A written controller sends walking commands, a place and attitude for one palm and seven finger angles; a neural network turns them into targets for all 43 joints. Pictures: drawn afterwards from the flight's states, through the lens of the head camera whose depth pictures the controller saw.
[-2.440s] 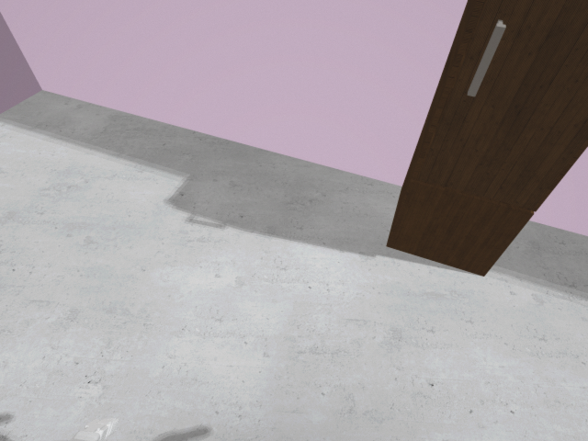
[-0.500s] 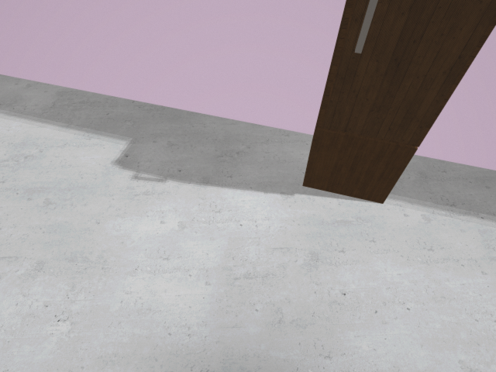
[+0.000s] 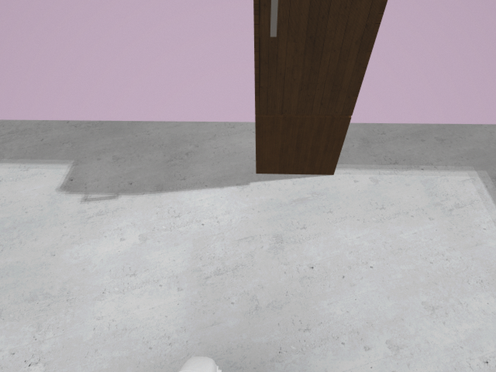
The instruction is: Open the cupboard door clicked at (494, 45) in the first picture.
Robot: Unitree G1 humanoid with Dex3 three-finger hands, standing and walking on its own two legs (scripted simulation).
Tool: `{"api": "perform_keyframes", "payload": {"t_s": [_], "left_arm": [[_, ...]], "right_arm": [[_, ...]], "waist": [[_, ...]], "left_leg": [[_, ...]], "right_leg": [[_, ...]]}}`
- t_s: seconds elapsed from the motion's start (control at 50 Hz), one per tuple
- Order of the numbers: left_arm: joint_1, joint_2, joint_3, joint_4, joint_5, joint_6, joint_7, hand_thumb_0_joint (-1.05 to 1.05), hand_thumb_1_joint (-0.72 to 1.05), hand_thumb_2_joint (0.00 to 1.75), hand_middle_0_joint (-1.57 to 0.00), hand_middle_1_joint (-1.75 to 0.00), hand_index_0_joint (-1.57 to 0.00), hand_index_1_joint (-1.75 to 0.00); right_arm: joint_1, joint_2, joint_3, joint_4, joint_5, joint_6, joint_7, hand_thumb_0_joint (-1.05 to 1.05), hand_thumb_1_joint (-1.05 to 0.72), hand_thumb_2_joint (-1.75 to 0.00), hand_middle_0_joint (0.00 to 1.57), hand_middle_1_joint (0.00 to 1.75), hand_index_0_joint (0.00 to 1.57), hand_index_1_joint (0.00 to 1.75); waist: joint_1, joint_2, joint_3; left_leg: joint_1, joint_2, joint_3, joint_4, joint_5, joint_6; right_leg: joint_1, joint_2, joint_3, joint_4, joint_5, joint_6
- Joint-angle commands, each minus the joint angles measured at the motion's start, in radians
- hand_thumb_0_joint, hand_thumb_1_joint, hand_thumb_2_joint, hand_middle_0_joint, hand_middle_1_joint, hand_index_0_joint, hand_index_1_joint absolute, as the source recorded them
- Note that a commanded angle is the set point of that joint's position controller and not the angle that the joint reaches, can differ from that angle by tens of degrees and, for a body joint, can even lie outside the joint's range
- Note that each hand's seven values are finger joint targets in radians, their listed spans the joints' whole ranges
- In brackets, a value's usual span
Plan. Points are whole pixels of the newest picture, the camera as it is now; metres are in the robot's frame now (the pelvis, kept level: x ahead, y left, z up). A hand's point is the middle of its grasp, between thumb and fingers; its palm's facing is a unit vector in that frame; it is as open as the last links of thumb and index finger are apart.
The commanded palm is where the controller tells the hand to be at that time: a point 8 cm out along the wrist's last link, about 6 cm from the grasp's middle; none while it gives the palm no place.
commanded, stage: walk to a spot facing it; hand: left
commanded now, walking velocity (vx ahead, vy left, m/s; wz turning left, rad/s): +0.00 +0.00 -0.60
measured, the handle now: (274, 4) +1.08 +0.02 +0.09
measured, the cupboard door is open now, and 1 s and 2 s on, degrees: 0 0 0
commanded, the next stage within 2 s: turn to face it in 1.70 s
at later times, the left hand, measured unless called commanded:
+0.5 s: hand out of the picture +0.10 +0.27 -0.18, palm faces -0.27 -0.94 -0.20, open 7.4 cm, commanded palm none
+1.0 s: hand (203, 345) +0.18 +0.11 -0.17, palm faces -0.57 -0.79 -0.21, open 7.4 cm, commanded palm none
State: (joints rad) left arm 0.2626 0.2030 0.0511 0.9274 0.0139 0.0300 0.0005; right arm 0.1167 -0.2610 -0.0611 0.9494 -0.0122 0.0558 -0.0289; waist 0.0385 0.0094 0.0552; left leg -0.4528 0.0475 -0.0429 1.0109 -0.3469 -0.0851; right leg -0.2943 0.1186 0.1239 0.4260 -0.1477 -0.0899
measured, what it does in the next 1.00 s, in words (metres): steps on the spot, turning right: left foot, then right foot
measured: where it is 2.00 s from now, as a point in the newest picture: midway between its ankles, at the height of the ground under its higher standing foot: (313, 343)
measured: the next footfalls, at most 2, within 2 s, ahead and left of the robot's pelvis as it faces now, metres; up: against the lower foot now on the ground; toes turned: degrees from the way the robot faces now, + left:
left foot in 0.24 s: +0.02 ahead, +0.16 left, +0.00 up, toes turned -11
right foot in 0.78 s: -0.07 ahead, -0.09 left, +0.00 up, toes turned -37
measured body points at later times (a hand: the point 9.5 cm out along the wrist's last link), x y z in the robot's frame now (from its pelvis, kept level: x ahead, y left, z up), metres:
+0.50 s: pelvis -0.02 +0.08 +0.00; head +0.01 +0.11 +0.45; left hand +0.12 +0.32 -0.16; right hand -0.04 -0.18 -0.12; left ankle -0.02 +0.17 -0.74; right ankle -0.09 -0.07 -0.64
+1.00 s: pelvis +0.03 -0.01 +0.00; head +0.04 -0.02 +0.44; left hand +0.21 +0.16 -0.15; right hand -0.09 -0.25 -0.15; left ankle +0.15 +0.08 -0.68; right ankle -0.10 -0.06 -0.74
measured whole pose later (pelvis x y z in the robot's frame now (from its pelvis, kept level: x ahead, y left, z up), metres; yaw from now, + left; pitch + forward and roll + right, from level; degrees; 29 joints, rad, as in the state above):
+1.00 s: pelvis +0.03 -0.01 +0.00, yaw -36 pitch +0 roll -1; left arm 0.28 0.20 0.04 0.97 0.02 -0.03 -0.01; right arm 0.26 -0.25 -0.06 0.97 -0.03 0.01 0.02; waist -0.02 0.02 0.02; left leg -0.55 0.15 0.08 1.02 -0.30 -0.09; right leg -0.07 0.02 -0.01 0.40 -0.34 -0.01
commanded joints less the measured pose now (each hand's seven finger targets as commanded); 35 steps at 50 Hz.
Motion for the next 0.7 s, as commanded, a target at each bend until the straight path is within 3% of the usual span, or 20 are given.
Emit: {"api": "perform_keyframes", "payload": {"t_s": [0.0, 0.06, 0.1, 0.16, 0.18, 0.2, 0.22, 0.24, 0.26, 0.28, 0.3, 0.34, 0.38, 0.42, 0.5, 0.54, 0.6, 0.64, 0.68], "left_arm": [[0.054, 0.215, 0.059, -0.058, 0.009, -0.013, 0.013, 0.00, 0.90, 0.90, -0.20, -0.30, -0.20, -0.30], [0.033, 0.229, 0.062, -0.070, 0.014, -0.008, 0.015, 0.00, 0.90, 0.90, -0.20, -0.30, -0.20, -0.30], [0.012, 0.238, 0.064, -0.080, 0.014, -0.002, 0.012, 0.00, 0.90, 0.90, -0.20, -0.30, -0.20, -0.30], [-0.035, 0.245, 0.064, -0.094, 0.011, 0.004, 0.011, 0.00, 0.90, 0.90, -0.20, -0.30, -0.20, -0.30], [-0.064, 0.241, 0.063, -0.103, 0.008, 0.007, 0.009, 0.00, 0.90, 0.90, -0.20, -0.30, -0.20, -0.30], [-0.079, 0.208, 0.058, -0.117, 0.003, 0.007, 0.006, 0.00, 0.90, 0.90, -0.20, -0.30, -0.20, -0.30], [-0.065, 0.149, 0.049, -0.130, -0.006, 0.010, -0.007, 0.00, 0.90, 0.90, -0.20, -0.30, -0.20, -0.30], [-0.078, 0.158, 0.057, -0.138, 0.005, 0.007, -0.008, 0.00, 0.90, 0.90, -0.20, -0.30, -0.20, -0.30], [-0.056, 0.198, 0.075, -0.125, 0.018, 0.013, -0.012, 0.00, 0.90, 0.90, -0.20, -0.30, -0.20, -0.30], [-0.029, 0.209, 0.086, -0.094, 0.029, 0.022, -0.017, 0.00, 0.90, 0.90, -0.20, -0.30, -0.20, -0.30], [-0.006, 0.193, 0.085, -0.081, 0.028, 0.026, -0.026, 0.00, 0.90, 0.90, -0.20, -0.30, -0.20, -0.30], [-0.004, 0.158, 0.071, -0.080, 0.025, 0.027, -0.035, 0.00, 0.90, 0.90, -0.20, -0.30, -0.20, -0.30], [-0.035, 0.135, 0.060, -0.091, 0.016, 0.027, -0.036, 0.00, 0.90, 0.90, -0.20, -0.30, -0.20, -0.30], [-0.091, 0.126, 0.053, -0.106, 0.012, 0.026, -0.037, 0.00, 0.90, 0.90, -0.20, -0.30, -0.20, -0.30], [-0.142, 0.111, 0.046, -0.117, 0.007, 0.034, -0.038, 0.00, 0.90, 0.90, -0.20, -0.30, -0.20, -0.30], [-0.177, 0.109, 0.042, -0.125, 0.009, 0.031, -0.046, 0.00, 0.90, 0.90, -0.20, -0.30, -0.20, -0.30], [-0.214, 0.097, 0.037, -0.133, 0.012, 0.023, -0.058, 0.00, 0.90, 0.90, -0.20, -0.30, -0.20, -0.30], [-0.226, 0.092, 0.034, -0.136, 0.013, 0.016, -0.063, 0.00, 0.90, 0.90, -0.20, -0.30, -0.20, -0.30], [-0.191, 0.088, 0.038, -0.131, 0.013, 0.004, -0.062, 0.00, 0.90, 0.90, -0.20, -0.30, -0.20, -0.30]], "right_arm": [[-0.040, -0.079, -0.017, -0.103, -0.001, -0.029, -0.004, 0.00, -0.90, -0.90, 0.20, 0.30, 0.20, 0.30], [-0.032, -0.077, -0.015, -0.116, 0.006, -0.034, -0.005, 0.00, -0.90, -0.90, 0.20, 0.30, 0.20, 0.30], [-0.011, -0.077, -0.015, -0.118, 0.012, -0.038, -0.006, 0.00, -0.90, -0.90, 0.20, 0.30, 0.20, 0.30], [0.069, -0.077, -0.016, -0.106, 0.018, -0.048, -0.012, 0.00, -0.90, -0.90, 0.20, 0.30, 0.20, 0.30], [0.119, -0.084, -0.018, -0.096, 0.019, -0.053, -0.015, 0.00, -0.90, -0.90, 0.20, 0.30, 0.20, 0.30], [0.160, -0.116, -0.025, -0.088, 0.017, -0.063, -0.021, 0.00, -0.90, -0.90, 0.20, 0.30, 0.20, 0.30], [0.138, -0.195, -0.040, -0.101, 0.002, -0.066, -0.022, 0.00, -0.90, -0.90, 0.20, 0.30, 0.20, 0.30], [0.083, -0.229, -0.042, -0.136, 0.006, -0.055, -0.016, 0.00, -0.90, -0.90, 0.20, 0.30, 0.20, 0.30], [0.015, -0.189, -0.027, -0.161, -0.002, -0.053, -0.012, 0.00, -0.90, -0.90, 0.20, 0.30, 0.20, 0.30], [-0.042, -0.127, -0.012, -0.163, -0.004, -0.058, -0.016, 0.00, -0.90, -0.90, 0.20, 0.30, 0.20, 0.30], [-0.054, -0.116, -0.006, -0.170, -0.007, -0.062, -0.017, 0.00, -0.90, -0.90, 0.20, 0.30, 0.20, 0.30], [-0.013, -0.097, -0.001, -0.160, -0.006, -0.071, -0.017, 0.00, -0.90, -0.90, 0.20, 0.30, 0.20, 0.30], [0.070, -0.102, -0.006, -0.137, -0.008, -0.073, -0.017, 0.00, -0.90, -0.90, 0.20, 0.30, 0.20, 0.30], [0.143, -0.105, -0.011, -0.112, -0.008, -0.073, -0.016, 0.00, -0.90, -0.90, 0.20, 0.30, 0.20, 0.30], [0.189, -0.131, -0.023, -0.088, -0.009, -0.073, -0.013, 0.00, -0.90, -0.90, 0.20, 0.30, 0.20, 0.30], [0.223, -0.139, -0.030, -0.073, -0.013, -0.075, -0.009, 0.00, -0.90, -0.90, 0.20, 0.30, 0.20, 0.30], [0.219, -0.154, -0.037, -0.052, -0.018, -0.077, -0.001, 0.00, -0.90, -0.90, 0.20, 0.30, 0.20, 0.30], [0.218, -0.161, -0.040, -0.042, -0.020, -0.078, 0.005, 0.00, -0.90, -0.90, 0.20, 0.30, 0.20, 0.30], [0.203, -0.163, -0.040, -0.034, -0.022, -0.081, 0.009, 0.00, -0.90, -0.90, 0.20, 0.30, 0.20, 0.30]], "waist": [[0.014, -0.127, -0.119], [0.012, -0.138, -0.132], [0.009, -0.146, -0.143], [-0.029, -0.158, -0.167], [-0.059, -0.154, -0.171], [-0.084, -0.076, -0.178], [-0.080, 0.197, -0.146], [-0.063, 0.260, -0.088], [-0.031, 0.177, -0.053], [0.004, 0.153, -0.016], [0.019, 0.126, -0.014], [0.010, 0.114, -0.020], [-0.023, 0.134, -0.041], [-0.057, 0.141, -0.030], [-0.074, 0.155, -0.029], [-0.098, 0.176, -0.054], [-0.102, 0.192, -0.039], [-0.104, 0.199, -0.035], [-0.079, 0.172, -0.048]], "left_leg": [[-0.067, -0.010, -0.009, -0.084, -0.043, 0.010], [0.002, -0.026, -0.010, -0.200, -0.071, 0.024], [0.071, -0.048, -0.008, -0.295, -0.080, 0.042], [0.215, -0.070, 0.010, -0.482, -0.006, 0.059], [0.330, -0.059, 0.010, -0.578, 0.059, 0.071], [0.478, 0.020, -0.062, -0.673, 0.060, 0.103], [0.558, 0.253, -0.305, -0.798, -0.044, 0.165], [0.378, 0.422, -0.391, -0.826, 0.003, 0.216], [0.232, 0.404, -0.352, -0.830, 0.017, 0.247], [0.180, 0.311, -0.235, -0.809, 0.097, 0.213], [0.175, 0.258, -0.128, -0.777, 0.169, 0.199], [0.233, 0.198, -0.013, -0.731, 0.309, 0.179], [0.362, 0.204, 0.006, -0.690, 0.415, 0.199], [0.399, 0.228, 0.005, -0.677, 0.483, 0.218], [0.428, 0.277, 0.026, -0.672, 0.523, 0.238], [0.457, 0.304, 0.027, -0.687, 0.402, 0.242], [0.405, 0.330, 0.067, -0.726, 0.140, 0.225], [0.356, 0.341, 0.077, -0.724, 0.040, 0.211], [0.326, 0.346, 0.117, -0.673, 0.027, 0.183]], "right_leg": [[0.186, -0.285, 0.373, -0.114, 0.142, -0.085], [0.157, -0.278, 0.413, -0.109, 0.143, -0.094], [0.127, -0.260, 0.432, -0.108, 0.154, -0.081], [0.068, -0.224, 0.425, -0.084, 0.154, -0.035], [-0.018, -0.196, 0.399, -0.062, 0.083, 0.000], [-0.167, -0.121, 0.330, 0.014, -0.045, 0.048], [-0.372, 0.015, 0.148, 0.236, -0.257, 0.093], [-0.367, -0.008, 0.004, 0.485, -0.384, 0.136], [-0.308, -0.052, 0.003, 0.651, -0.342, 0.153], [-0.283, -0.060, 0.004, 0.741, -0.271, 0.164], [-0.275, -0.069, -0.022, 0.812, -0.235, 0.164], [-0.311, -0.084, -0.063, 0.853, -0.196, 0.169], [-0.361, -0.100, -0.080, 0.816, -0.196, 0.179], [-0.359, -0.125, -0.097, 0.750, -0.214, 0.185], [-0.322, -0.157, -0.126, 0.625, -0.252, 0.187], [-0.296, -0.173, -0.156, 0.536, -0.279, 0.177], [-0.228, -0.181, -0.196, 0.408, -0.292, 0.157], [-0.156, -0.168, -0.222, 0.327, -0.315, 0.139], [-0.057, -0.154, -0.235, 0.206, -0.290, 0.116]]}}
